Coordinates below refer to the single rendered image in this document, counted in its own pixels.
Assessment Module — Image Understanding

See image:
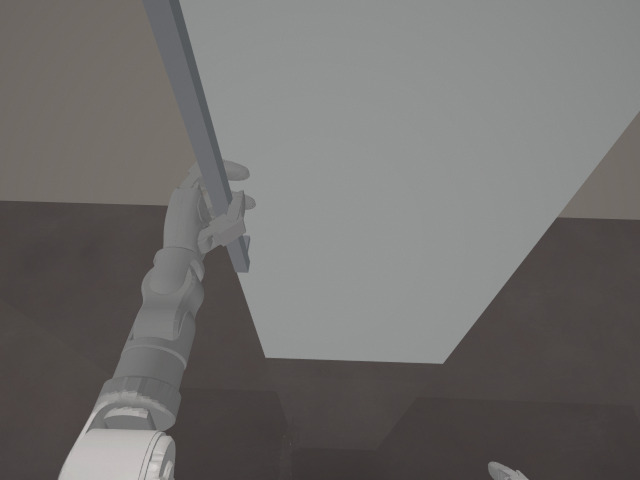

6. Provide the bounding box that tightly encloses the handle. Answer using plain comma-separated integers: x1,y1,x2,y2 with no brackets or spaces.
142,0,250,273

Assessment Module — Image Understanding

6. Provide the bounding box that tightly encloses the robot left hand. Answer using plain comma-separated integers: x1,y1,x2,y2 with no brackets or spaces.
163,159,256,261

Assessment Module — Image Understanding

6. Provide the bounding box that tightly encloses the robot left forearm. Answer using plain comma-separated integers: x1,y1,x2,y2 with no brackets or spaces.
58,247,205,480

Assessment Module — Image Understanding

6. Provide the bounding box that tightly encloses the robot left upper arm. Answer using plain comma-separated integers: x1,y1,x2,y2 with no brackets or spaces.
62,428,176,480

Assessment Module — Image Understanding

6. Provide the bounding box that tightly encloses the fridge door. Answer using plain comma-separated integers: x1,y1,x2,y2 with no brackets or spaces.
179,0,640,364

